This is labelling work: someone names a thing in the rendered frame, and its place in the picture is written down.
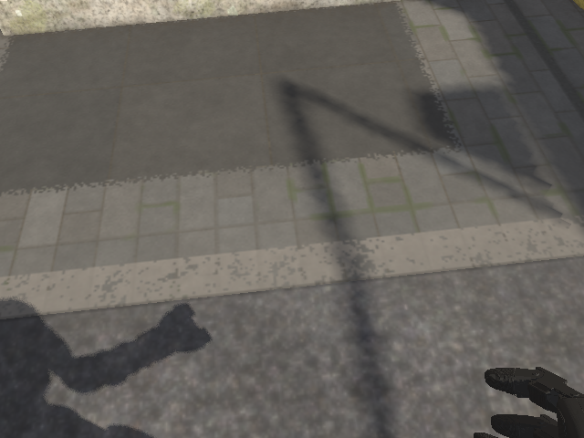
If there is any right robot hand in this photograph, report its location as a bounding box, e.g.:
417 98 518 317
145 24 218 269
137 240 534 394
474 367 584 438

